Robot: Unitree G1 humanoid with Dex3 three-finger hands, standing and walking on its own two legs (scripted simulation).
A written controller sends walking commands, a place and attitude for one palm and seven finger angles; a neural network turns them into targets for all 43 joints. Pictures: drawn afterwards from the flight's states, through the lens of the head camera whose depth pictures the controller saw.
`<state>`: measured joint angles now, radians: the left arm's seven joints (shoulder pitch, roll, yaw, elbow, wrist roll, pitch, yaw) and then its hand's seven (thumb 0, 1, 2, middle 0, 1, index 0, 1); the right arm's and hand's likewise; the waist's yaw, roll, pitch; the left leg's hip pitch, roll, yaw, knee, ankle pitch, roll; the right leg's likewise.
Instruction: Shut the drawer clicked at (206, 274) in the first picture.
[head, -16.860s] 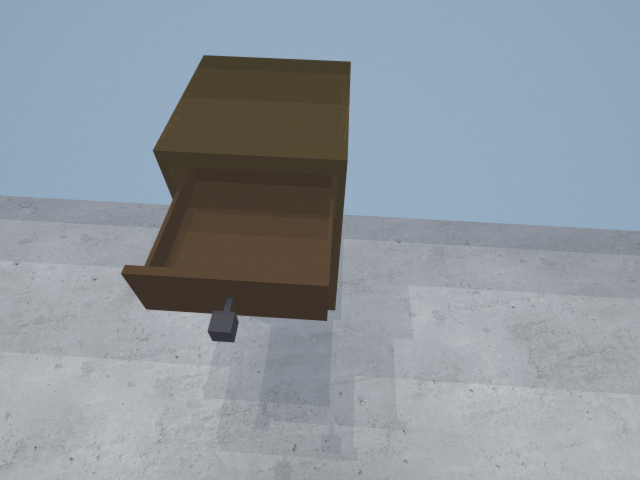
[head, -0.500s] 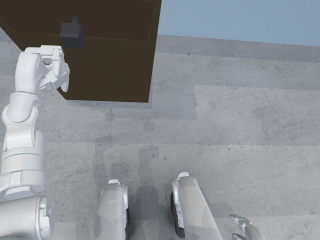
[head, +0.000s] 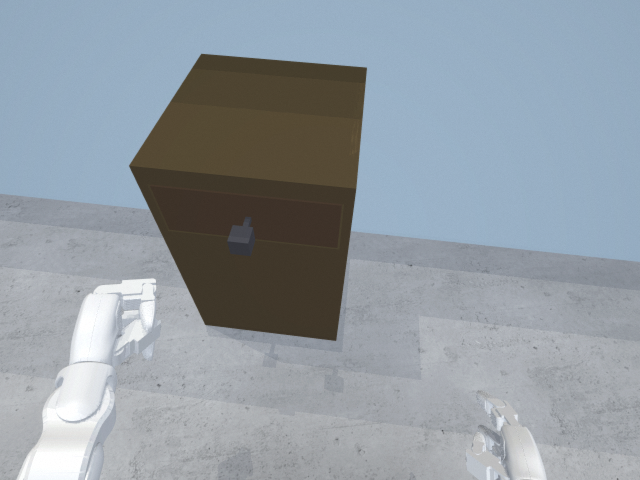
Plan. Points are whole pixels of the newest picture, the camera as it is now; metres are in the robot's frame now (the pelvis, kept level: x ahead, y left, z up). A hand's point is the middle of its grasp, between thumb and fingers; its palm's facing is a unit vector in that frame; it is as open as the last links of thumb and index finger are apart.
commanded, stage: draw the hand back to the body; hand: left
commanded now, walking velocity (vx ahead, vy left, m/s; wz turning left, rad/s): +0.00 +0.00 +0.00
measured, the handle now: (244, 233) +0.59 +0.17 -0.15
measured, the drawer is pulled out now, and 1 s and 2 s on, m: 0.00 0.00 0.00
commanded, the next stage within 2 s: step back with the hand held close in 0.66 s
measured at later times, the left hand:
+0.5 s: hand out of the picture +0.20 +0.23 +0.22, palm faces +0.42 -0.80 -0.43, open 3.3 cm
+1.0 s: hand out of the picture +0.20 +0.25 +0.21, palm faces +0.37 -0.80 -0.48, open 3.2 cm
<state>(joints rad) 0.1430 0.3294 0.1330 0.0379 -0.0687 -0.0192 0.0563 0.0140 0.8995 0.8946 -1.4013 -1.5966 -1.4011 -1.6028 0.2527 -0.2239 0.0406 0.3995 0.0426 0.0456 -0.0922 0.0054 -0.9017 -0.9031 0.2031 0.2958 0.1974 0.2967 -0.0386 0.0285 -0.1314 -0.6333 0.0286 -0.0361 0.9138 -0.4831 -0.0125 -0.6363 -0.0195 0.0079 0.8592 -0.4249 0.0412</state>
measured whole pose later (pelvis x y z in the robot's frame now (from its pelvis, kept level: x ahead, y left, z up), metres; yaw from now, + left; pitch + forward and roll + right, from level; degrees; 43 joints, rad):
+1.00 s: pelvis -0.01 +0.00 +0.05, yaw -2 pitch +0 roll -1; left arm 0.54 0.35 0.39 -0.43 -0.04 -0.21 0.12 0.01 0.89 0.89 -1.41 -1.60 -1.41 -1.60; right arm 0.19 -0.24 -0.01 0.59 0.00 -0.10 -0.07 0.01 -0.90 -0.90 0.21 0.30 0.20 0.30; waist 0.00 0.07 0.02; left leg -0.19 0.03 0.03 0.48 -0.28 0.00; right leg -0.22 -0.02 0.06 0.44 -0.21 0.05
